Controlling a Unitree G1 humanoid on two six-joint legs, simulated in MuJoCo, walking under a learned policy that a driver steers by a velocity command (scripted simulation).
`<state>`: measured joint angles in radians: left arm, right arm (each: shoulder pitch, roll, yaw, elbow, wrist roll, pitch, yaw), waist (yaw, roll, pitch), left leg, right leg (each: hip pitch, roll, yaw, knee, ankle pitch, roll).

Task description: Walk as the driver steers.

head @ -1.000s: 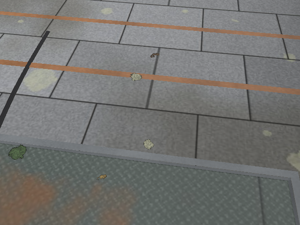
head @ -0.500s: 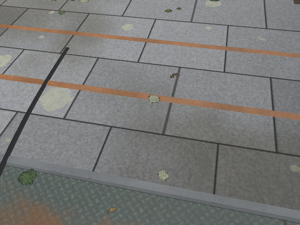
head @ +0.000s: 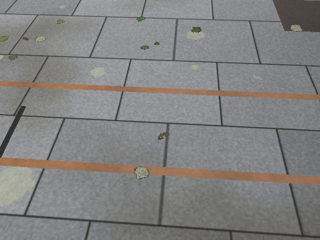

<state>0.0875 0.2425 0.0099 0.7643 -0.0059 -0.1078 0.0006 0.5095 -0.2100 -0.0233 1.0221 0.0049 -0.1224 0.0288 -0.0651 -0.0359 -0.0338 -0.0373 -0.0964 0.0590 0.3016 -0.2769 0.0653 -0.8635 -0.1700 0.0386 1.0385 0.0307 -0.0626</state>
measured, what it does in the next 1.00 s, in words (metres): walks ahead: right foot, then left foot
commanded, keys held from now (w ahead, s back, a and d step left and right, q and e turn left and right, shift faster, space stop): w+shift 0.66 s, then w+e+shift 0.34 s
